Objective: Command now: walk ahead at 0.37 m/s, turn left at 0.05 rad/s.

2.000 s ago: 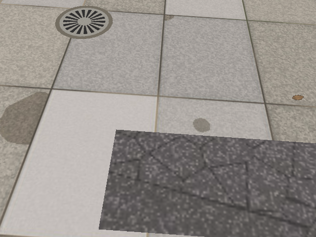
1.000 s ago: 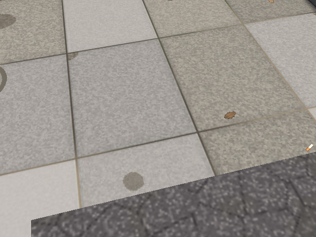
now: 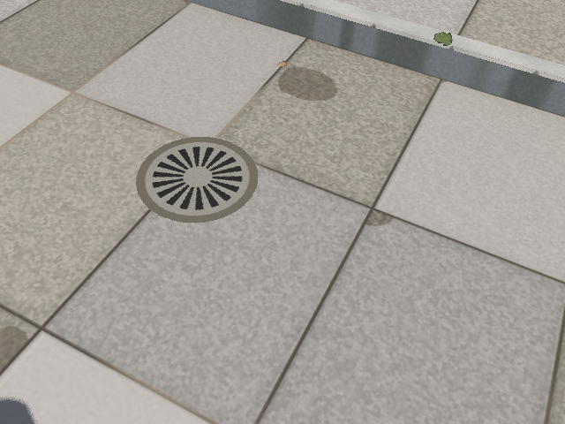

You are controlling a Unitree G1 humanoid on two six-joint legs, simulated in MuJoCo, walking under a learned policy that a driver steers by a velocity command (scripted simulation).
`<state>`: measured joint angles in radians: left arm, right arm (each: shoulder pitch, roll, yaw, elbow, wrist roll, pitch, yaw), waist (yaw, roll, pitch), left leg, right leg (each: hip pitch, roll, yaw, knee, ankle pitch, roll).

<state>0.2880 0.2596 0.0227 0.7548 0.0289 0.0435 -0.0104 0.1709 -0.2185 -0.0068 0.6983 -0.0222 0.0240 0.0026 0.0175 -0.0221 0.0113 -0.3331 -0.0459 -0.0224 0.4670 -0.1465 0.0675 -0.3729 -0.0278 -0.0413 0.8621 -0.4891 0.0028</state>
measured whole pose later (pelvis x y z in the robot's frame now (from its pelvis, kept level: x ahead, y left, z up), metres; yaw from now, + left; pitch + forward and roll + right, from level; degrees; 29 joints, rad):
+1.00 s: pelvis +0.50 -0.19 -0.05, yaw -46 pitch +1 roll +1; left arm 0.01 0.30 0.04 0.64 0.04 -0.03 -0.06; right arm 0.48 -0.25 -0.03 0.87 -0.01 -0.06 -0.01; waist -0.05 -0.04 0.07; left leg 0.05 0.08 0.20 0.99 -0.42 -0.06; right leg -0.59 0.10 -0.13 0.70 -0.14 -0.18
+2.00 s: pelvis +0.71 -0.37 +0.00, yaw -14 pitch +2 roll +0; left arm 0.12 0.31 0.03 0.70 0.01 0.01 0.05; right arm 0.24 -0.35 -0.11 0.68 -0.01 0.07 0.01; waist -0.04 0.02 0.05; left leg -0.33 -0.24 -0.39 0.51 -0.18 0.03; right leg -0.30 0.08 0.14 0.48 -0.27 0.00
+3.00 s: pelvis +0.76 -0.37 +0.00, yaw -3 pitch +1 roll +1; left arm 0.36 0.27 0.06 0.92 0.00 -0.01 -0.02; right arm 0.20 -0.29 -0.03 0.87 -0.03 -0.07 0.02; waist 0.01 -0.02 -0.01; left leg -0.18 -0.04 0.05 0.46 -0.30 0.07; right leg -0.20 0.00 0.06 0.58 -0.39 -0.05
